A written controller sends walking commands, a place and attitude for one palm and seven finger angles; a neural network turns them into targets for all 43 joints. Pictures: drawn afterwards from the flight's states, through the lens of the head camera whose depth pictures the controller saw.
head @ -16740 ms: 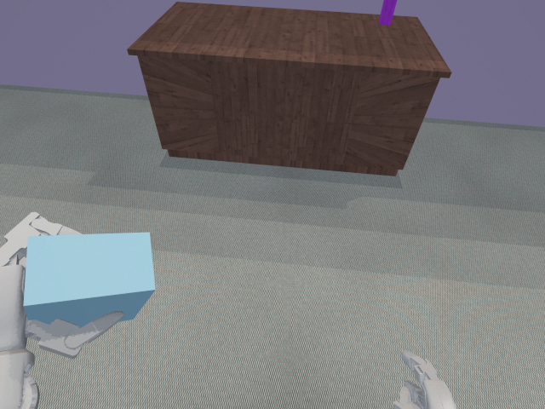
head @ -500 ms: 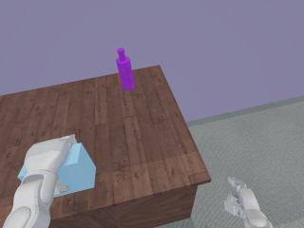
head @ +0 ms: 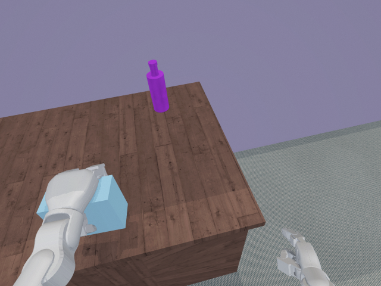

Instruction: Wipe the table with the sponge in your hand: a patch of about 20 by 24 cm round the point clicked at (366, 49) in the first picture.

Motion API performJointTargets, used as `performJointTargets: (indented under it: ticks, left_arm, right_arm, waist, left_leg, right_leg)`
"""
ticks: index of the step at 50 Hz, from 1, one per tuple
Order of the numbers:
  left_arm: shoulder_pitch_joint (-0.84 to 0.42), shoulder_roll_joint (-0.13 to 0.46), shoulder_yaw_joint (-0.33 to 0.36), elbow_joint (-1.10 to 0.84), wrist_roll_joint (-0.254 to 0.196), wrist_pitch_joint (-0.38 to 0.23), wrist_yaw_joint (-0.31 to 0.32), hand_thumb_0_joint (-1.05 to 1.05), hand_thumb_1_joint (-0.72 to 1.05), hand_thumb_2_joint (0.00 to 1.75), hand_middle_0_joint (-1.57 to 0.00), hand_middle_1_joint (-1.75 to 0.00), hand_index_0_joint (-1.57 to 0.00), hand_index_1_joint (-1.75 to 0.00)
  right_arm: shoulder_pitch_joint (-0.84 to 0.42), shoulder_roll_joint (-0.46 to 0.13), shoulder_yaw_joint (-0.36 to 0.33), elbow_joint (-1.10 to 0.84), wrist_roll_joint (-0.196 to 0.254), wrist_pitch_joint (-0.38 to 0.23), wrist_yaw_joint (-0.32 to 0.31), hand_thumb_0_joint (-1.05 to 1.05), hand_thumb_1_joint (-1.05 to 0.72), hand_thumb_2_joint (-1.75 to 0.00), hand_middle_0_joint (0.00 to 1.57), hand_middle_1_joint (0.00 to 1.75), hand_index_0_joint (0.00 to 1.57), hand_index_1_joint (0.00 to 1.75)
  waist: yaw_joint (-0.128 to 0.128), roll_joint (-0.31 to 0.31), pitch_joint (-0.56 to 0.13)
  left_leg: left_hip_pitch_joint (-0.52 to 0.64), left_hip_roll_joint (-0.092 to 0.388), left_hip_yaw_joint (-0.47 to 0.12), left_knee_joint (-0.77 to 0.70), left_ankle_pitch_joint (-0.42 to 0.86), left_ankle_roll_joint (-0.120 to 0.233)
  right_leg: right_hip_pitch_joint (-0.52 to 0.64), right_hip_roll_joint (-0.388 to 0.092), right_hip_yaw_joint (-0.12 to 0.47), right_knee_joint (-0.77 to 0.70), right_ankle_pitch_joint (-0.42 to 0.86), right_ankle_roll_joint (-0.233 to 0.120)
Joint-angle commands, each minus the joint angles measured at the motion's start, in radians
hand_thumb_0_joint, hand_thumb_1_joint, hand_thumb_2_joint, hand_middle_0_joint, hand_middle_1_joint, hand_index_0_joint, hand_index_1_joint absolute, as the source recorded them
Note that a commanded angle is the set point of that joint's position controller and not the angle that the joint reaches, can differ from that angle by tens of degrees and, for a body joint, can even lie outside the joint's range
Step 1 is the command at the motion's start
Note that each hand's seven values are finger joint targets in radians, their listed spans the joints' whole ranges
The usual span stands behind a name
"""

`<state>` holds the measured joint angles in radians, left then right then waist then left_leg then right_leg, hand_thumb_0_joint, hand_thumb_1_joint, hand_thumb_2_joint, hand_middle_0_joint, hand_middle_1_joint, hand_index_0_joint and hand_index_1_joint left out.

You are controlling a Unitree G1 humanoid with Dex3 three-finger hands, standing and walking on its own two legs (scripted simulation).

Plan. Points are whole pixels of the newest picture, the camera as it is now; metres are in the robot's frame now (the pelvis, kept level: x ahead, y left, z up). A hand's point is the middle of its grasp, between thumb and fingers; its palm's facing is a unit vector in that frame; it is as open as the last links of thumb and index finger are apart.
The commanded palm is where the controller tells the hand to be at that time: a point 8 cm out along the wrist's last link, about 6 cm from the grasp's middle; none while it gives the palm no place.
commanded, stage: move the sponge above the wiping area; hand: left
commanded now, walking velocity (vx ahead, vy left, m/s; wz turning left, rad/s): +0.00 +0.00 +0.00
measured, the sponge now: (90, 212) +0.23 +0.27 +0.02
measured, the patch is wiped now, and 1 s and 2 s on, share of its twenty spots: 0.00 0.00 0.00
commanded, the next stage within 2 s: none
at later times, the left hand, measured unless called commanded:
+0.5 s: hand (89, 193) +0.26 +0.28 +0.04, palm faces -0.01 -0.05 -1.00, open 10.6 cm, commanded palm +0.23 +0.29 +0.10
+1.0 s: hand (82, 201) +0.26 +0.31 +0.02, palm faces -0.04 -0.05 -1.00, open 10.6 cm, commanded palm +0.24 +0.30 +0.07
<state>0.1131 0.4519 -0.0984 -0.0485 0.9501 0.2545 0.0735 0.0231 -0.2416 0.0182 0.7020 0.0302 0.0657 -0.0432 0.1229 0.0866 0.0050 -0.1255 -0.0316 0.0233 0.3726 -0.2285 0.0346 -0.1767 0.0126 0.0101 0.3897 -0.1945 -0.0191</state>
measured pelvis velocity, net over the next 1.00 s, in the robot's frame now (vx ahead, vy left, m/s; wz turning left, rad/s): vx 0.02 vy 0.00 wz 0.01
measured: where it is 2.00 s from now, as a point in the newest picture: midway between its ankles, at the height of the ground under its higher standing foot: outside the picture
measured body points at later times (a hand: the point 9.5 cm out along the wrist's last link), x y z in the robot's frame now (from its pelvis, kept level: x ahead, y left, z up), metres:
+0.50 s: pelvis +0.02 +0.00 +0.00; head +0.03 -0.03 +0.45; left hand +0.26 +0.28 +0.10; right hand +0.24 -0.22 -0.10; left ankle -0.02 +0.10 -0.74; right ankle +0.01 -0.11 -0.74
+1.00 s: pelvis +0.02 +0.00 +0.00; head +0.03 -0.02 +0.45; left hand +0.25 +0.30 +0.08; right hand +0.24 -0.22 -0.10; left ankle -0.02 +0.10 -0.74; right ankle +0.01 -0.11 -0.74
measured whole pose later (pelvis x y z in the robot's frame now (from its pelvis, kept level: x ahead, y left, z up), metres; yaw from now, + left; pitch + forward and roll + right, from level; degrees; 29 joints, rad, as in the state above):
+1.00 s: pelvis +0.02 +0.00 +0.00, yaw +1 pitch +2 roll +0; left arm 0.06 0.43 -0.06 0.17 0.97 0.26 0.19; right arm 0.04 -0.25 -0.02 0.73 0.04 0.05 -0.05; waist 0.11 0.07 -0.03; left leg -0.19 -0.03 0.01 0.43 -0.27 0.03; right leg -0.23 0.02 0.00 0.42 -0.23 -0.02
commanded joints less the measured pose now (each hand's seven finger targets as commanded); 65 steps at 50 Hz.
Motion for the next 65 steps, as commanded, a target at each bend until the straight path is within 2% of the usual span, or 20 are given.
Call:
performJointTargets:
  ticks: [1, 3, 4, 9, 13, 17, 23, 26, 28, 32, 38, 39, 43, 52, 53, 56, 58, 60, 63, 65]
  left_arm:
    - [-0.243, 0.231, 0.193, -0.144, 0.022, 0.038, 0.079, 0.00, 0.10, 1.30, -1.20, -1.60, -1.20, -1.60]
    - [-0.246, 0.255, 0.210, -0.127, 0.013, 0.067, 0.078, 0.00, 0.10, 1.30, -1.20, -1.60, -1.20, -1.60]
    - [-0.257, 0.185, 0.136, -0.132, 0.006, 0.074, 0.067, 0.00, 0.10, 1.30, -1.20, -1.60, -1.20, -1.60]
    - [-0.299, 0.163, 0.080, -0.115, -0.004, 0.063, 0.020, 0.00, 0.10, 1.30, -1.20, -1.60, -1.20, -1.60]
    - [-0.380, 0.243, 0.141, -0.110, 0.028, -0.005, 0.026, 0.00, 0.10, 1.30, -1.20, -1.60, -1.20, -1.60]
    - [-0.333, 0.244, 0.176, -0.127, 0.058, -0.062, 0.082, 0.00, 0.10, 1.30, -1.20, -1.60, -1.20, -1.60]
    - [-0.191, 0.275, 0.267, -0.011, 0.022, 0.021, 0.136, 0.00, 0.10, 1.30, -1.20, -1.60, -1.20, -1.60]
    - [-0.197, 0.191, 0.162, -0.005, 0.005, 0.071, 0.108, 0.00, 0.10, 1.30, -1.20, -1.60, -1.20, -1.60]
    - [-0.175, 0.218, 0.179, -0.023, -0.003, 0.082, 0.089, 0.00, 0.10, 1.30, -1.20, -1.60, -1.20, -1.60]
    - [-0.229, 0.179, 0.111, -0.070, 0.004, 0.022, 0.052, 0.00, 0.10, 1.30, -1.20, -1.60, -1.20, -1.60]
    - [-0.266, 0.300, 0.244, -0.120, 0.060, -0.091, 0.117, 0.00, 0.10, 1.30, -1.20, -1.60, -1.20, -1.60]
    - [-0.273, 0.249, 0.206, -0.126, 0.069, -0.097, 0.133, 0.00, 0.10, 1.30, -1.20, -1.60, -1.20, -1.60]
    - [-0.238, 0.246, 0.230, -0.043, 0.064, -0.055, 0.178, 0.00, 0.10, 1.30, -1.20, -1.60, -1.20, -1.60]
    - [-0.328, 0.133, 0.068, 0.114, 0.031, 0.033, 0.106, 0.00, 0.10, 1.30, -1.20, -1.60, -1.20, -1.60]
    - [-0.362, 0.182, 0.110, 0.098, 0.037, 0.019, 0.104, 0.00, 0.10, 1.30, -1.20, -1.60, -1.20, -1.60]
    - [-0.400, 0.173, 0.097, 0.081, 0.061, -0.047, 0.109, 0.00, 0.10, 1.30, -1.20, -1.60, -1.20, -1.60]
    - [-0.417, 0.257, 0.179, 0.063, 0.084, -0.081, 0.135, 0.00, 0.10, 1.30, -1.20, -1.60, -1.20, -1.60]
    - [-0.409, 0.237, 0.178, 0.053, 0.097, -0.104, 0.167, 0.00, 0.10, 1.30, -1.20, -1.60, -1.20, -1.60]
    - [-0.354, 0.280, 0.244, 0.052, 0.095, -0.089, 0.209, 0.00, 0.10, 1.30, -1.20, -1.60, -1.20, -1.60]
    - [-0.309, 0.234, 0.222, 0.097, 0.070, -0.057, 0.219, 0.00, 0.10, 1.30, -1.20, -1.60, -1.20, -1.60]
  right_arm:
    - [-0.197, -0.121, -0.039, -0.164, 0.009, -0.045, -0.004, 0.00, -0.90, -0.90, 0.20, 0.30, 0.20, 0.30]
    - [-0.212, -0.128, -0.036, -0.160, 0.015, -0.042, -0.006, 0.00, -0.90, -0.90, 0.20, 0.30, 0.20, 0.30]
    - [-0.205, -0.121, -0.036, -0.173, 0.017, -0.045, -0.005, 0.00, -0.90, -0.90, 0.20, 0.30, 0.20, 0.30]
    - [-0.182, -0.126, -0.039, -0.176, 0.015, -0.053, -0.012, 0.00, -0.90, -0.90, 0.20, 0.30, 0.20, 0.30]
    - [-0.163, -0.129, -0.044, -0.159, 0.002, -0.061, -0.018, 0.00, -0.90, -0.90, 0.20, 0.30, 0.20, 0.30]
    - [-0.134, -0.123, -0.062, -0.156, -0.009, -0.069, -0.013, 0.00, -0.90, -0.90, 0.20, 0.30, 0.20, 0.30]
    - [-0.159, -0.139, -0.056, -0.141, 0.012, -0.050, -0.005, 0.00, -0.90, -0.90, 0.20, 0.30, 0.20, 0.30]
    - [-0.170, -0.139, -0.056, -0.155, 0.022, -0.045, -0.002, 0.00, -0.90, -0.90, 0.20, 0.30, 0.20, 0.30]
    - [-0.177, -0.147, -0.056, -0.159, 0.020, -0.045, -0.003, 0.00, -0.90, -0.90, 0.20, 0.30, 0.20, 0.30]
    - [-0.139, -0.141, -0.066, -0.163, 0.007, -0.058, -0.006, 0.00, -0.90, -0.90, 0.20, 0.30, 0.20, 0.30]
    - [-0.105, -0.137, -0.079, -0.139, -0.016, -0.075, -0.011, 0.00, -0.90, -0.90, 0.20, 0.30, 0.20, 0.30]
    - [-0.096, -0.127, -0.080, -0.141, -0.015, -0.077, -0.009, 0.00, -0.90, -0.90, 0.20, 0.30, 0.20, 0.30]
    - [-0.110, -0.134, -0.081, -0.127, -0.001, -0.072, -0.005, 0.00, -0.90, -0.90, 0.20, 0.30, 0.20, 0.30]
    - [-0.127, -0.141, -0.067, -0.134, 0.015, -0.052, -0.012, 0.00, -0.90, -0.90, 0.20, 0.30, 0.20, 0.30]
    - [-0.124, -0.145, -0.068, -0.133, 0.011, -0.054, -0.014, 0.00, -0.90, -0.90, 0.20, 0.30, 0.20, 0.30]
    - [-0.094, -0.135, -0.073, -0.134, 0.001, -0.065, -0.014, 0.00, -0.90, -0.90, 0.20, 0.30, 0.20, 0.30]
    - [-0.084, -0.141, -0.078, -0.125, -0.009, -0.064, -0.017, 0.00, -0.90, -0.90, 0.20, 0.30, 0.20, 0.30]
    - [-0.076, -0.128, -0.081, -0.129, -0.008, -0.072, -0.015, 0.00, -0.90, -0.90, 0.20, 0.30, 0.20, 0.30]
    - [-0.086, -0.137, -0.085, -0.123, -0.007, -0.069, -0.013, 0.00, -0.90, -0.90, 0.20, 0.30, 0.20, 0.30]
    - [-0.094, -0.134, -0.086, -0.121, 0.007, -0.068, -0.010, 0.00, -0.90, -0.90, 0.20, 0.30, 0.20, 0.30]
  waist:
    - [0.011, -0.026, -0.186]
    - [0.011, 0.002, -0.171]
    - [-0.002, -0.001, -0.188]
    - [-0.026, -0.029, -0.198]
    - [-0.016, -0.033, -0.215]
    - [0.008, -0.011, -0.294]
    - [0.024, -0.043, -0.223]
    - [0.000, -0.064, -0.222]
    - [0.001, -0.052, -0.231]
    - [-0.025, -0.076, -0.272]
    - [0.001, -0.001, -0.280]
    - [-0.005, 0.019, -0.299]
    - [0.002, 0.032, -0.255]
    - [-0.036, -0.096, -0.222]
    - [-0.033, -0.081, -0.229]
    - [-0.033, -0.039, -0.277]
    - [-0.014, 0.007, -0.298]
    - [-0.007, 0.018, -0.320]
    - [0.013, 0.047, -0.324]
    - [0.007, -0.002, -0.294]
  left_leg:
    - [-0.005, 0.010, -0.102, -0.041, 0.268, -0.018]
    - [0.001, 0.005, -0.105, -0.047, 0.233, -0.015]
    - [-0.002, 0.008, -0.093, -0.045, 0.237, -0.013]
    - [0.011, 0.000, -0.091, -0.031, 0.228, 0.004]
    - [0.024, -0.002, -0.102, -0.023, 0.230, 0.004]
    - [0.042, 0.007, -0.096, 0.004, 0.351, -0.011]
    - [-0.018, 0.002, -0.095, -0.006, 0.332, -0.017]
    - [-0.024, 0.004, -0.080, -0.003, 0.336, -0.012]
    - [-0.009, -0.001, -0.087, 0.000, 0.338, -0.005]
    - [0.015, 0.000, -0.079, 0.032, 0.373, 0.014]
    - [0.043, 0.010, -0.099, 0.051, 0.429, -0.003]
    - [0.041, 0.015, -0.092, 0.054, 0.451, -0.009]
    - [0.014, 0.018, -0.107, 0.040, 0.406, -0.034]
    - [-0.036, 0.006, -0.088, 0.015, 0.264, -0.005]
    - [-0.026, 0.006, -0.096, 0.013, 0.257, -0.005]
    - [-0.004, 0.008, -0.096, 0.036, 0.299, -0.002]
    - [-0.002, 0.008, -0.104, 0.036, 0.308, -0.012]
    - [0.003, 0.014, -0.101, 0.044, 0.341, -0.019]
    - [-0.002, 0.016, -0.105, 0.039, 0.373, -0.033]
    - [-0.026, 0.018, -0.097, 0.036, 0.354, -0.029]
  right_leg:
    - [0.097, 0.005, 0.088, -0.042, 0.133, -0.069]
    - [0.085, 0.013, 0.109, -0.053, 0.096, -0.075]
    - [0.093, 0.004, 0.072, -0.044, 0.107, -0.066]
    - [0.086, 0.004, 0.066, -0.048, 0.115, -0.060]
    - [0.068, 0.015, 0.096, -0.048, 0.114, -0.068]
    - [0.096, 0.008, 0.089, -0.012, 0.221, -0.074]
    - [0.118, 0.004, 0.115, -0.012, 0.264, -0.078]
    - [0.117, -0.006, 0.086, -0.007, 0.283, -0.063]
    - [0.121, -0.001, 0.101, -0.006, 0.290, -0.066]
    - [0.112, -0.009, 0.086, 0.003, 0.352, -0.054]
    - [0.070, 0.006, 0.111, 0.013, 0.334, -0.074]
    - [0.070, 0.001, 0.085, 0.026, 0.328, -0.071]
    - [0.037, 0.011, 0.090, 0.019, 0.262, -0.080]
    - [0.030, -0.002, 0.050, -0.006, 0.181, -0.058]
    - [0.026, 0.006, 0.068, -0.006, 0.167, -0.065]
    - [0.025, 0.003, 0.053, 0.013, 0.198, -0.065]
    - [0.029, 0.012, 0.077, 0.018, 0.193, -0.074]
    - [0.031, 0.007, 0.061, 0.032, 0.205, -0.074]
    - [0.049, 0.010, 0.083, 0.033, 0.234, -0.083]
    - [0.053, 0.003, 0.062, 0.031, 0.240, -0.074]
